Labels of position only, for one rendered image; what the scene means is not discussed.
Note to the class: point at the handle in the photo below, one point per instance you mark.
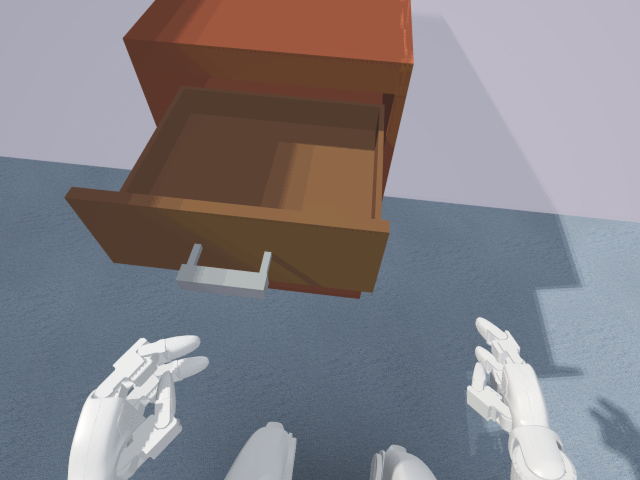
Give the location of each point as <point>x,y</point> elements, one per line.
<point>223,281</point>

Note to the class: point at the right robot forearm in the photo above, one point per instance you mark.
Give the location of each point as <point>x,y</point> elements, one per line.
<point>537,454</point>

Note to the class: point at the drawer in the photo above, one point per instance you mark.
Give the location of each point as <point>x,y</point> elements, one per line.
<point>242,173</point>

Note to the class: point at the left robot thigh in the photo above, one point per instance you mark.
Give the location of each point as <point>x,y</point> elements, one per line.
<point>268,455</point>

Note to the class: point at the robot left hand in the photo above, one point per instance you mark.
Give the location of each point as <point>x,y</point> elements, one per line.
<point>110,418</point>

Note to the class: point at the robot right hand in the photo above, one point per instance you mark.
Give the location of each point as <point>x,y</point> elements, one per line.
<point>515,380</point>

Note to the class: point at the cabinet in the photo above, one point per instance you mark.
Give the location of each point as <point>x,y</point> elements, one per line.
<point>347,50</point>

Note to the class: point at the robot right shin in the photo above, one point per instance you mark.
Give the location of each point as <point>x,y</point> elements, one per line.
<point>396,447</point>

